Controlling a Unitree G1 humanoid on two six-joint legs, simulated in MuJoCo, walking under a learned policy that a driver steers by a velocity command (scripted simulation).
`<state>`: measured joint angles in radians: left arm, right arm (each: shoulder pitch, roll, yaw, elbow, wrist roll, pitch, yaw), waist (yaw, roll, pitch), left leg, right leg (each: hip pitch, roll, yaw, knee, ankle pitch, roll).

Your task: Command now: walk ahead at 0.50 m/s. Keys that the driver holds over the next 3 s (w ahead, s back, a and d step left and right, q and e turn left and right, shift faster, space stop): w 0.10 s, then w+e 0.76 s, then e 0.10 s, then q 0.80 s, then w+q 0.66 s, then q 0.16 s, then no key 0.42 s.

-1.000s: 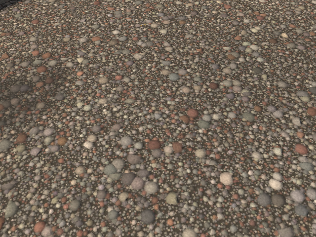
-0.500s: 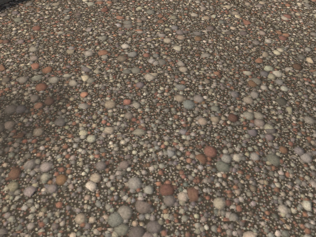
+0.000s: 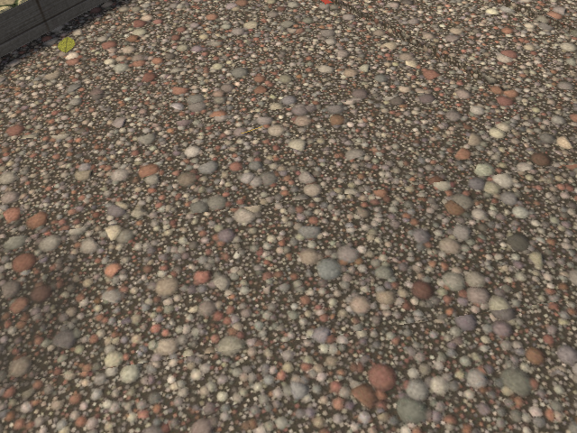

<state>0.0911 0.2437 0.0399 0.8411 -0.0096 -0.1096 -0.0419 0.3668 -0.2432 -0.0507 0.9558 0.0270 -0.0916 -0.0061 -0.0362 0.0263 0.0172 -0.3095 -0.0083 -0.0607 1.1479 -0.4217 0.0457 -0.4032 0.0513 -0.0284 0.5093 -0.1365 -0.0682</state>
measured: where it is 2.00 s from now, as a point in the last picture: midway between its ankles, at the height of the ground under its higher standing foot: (316, 371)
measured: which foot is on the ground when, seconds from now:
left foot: up 0.00-0.42, down 0.44-0.94, up 0.96-1.00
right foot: down 0.00-0.44, up 0.46-0.94, down 0.96-1.00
